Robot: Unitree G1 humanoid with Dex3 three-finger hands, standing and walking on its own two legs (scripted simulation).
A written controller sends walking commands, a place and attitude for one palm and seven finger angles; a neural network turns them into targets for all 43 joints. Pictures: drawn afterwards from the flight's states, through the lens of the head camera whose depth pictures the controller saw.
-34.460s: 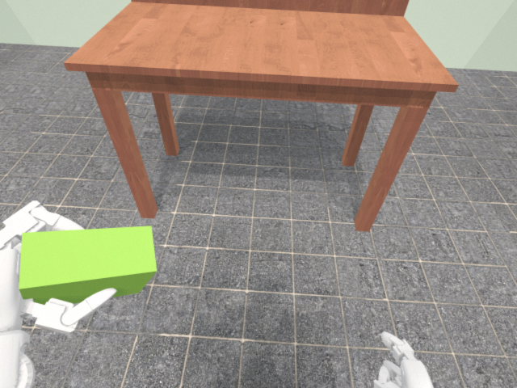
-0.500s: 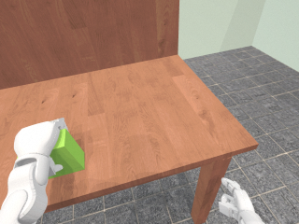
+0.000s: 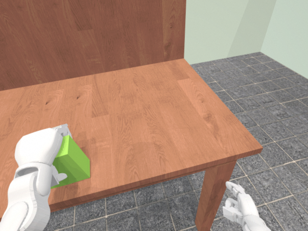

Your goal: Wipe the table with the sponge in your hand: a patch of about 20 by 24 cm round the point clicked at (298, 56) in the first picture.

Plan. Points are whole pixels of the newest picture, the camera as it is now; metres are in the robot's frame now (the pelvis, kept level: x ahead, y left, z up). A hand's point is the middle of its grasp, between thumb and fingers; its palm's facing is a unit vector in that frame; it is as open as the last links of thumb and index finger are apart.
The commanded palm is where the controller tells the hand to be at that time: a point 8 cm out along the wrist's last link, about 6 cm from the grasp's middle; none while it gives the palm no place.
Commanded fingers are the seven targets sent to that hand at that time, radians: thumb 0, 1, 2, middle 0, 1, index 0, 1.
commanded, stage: lift the sponge slowly off the table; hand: left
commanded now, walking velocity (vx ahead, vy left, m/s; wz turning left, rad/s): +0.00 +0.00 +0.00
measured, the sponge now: (63, 167) +0.23 +0.28 +0.08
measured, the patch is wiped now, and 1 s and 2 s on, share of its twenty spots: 0.95 0.95 0.95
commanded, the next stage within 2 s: bring the sponge back beside the body in 1.84 s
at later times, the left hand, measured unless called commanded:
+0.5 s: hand (51, 160) +0.21 +0.27 +0.14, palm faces +0.09 -0.09 -0.99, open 9.7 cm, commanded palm +0.18 +0.27 +0.21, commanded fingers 0.00 0.10 1.30 -1.20 -1.60 -1.20 -1.60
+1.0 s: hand (47, 147) +0.22 +0.27 +0.17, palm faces +0.16 -0.08 -0.98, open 9.7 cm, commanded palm +0.18 +0.27 +0.25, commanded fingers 0.00 0.10 1.30 -1.20 -1.60 -1.20 -1.60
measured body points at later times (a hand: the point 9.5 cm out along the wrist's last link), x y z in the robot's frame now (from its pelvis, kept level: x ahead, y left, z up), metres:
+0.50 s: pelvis -0.01 -0.01 +0.00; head -0.05 -0.05 +0.45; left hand +0.20 +0.27 +0.19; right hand +0.24 -0.20 -0.07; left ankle +0.03 +0.13 -0.73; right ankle -0.01 -0.12 -0.73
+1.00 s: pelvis -0.03 -0.01 +0.00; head -0.07 -0.06 +0.45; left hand +0.21 +0.27 +0.23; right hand +0.24 -0.19 -0.06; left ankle +0.03 +0.13 -0.73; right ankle -0.01 -0.12 -0.73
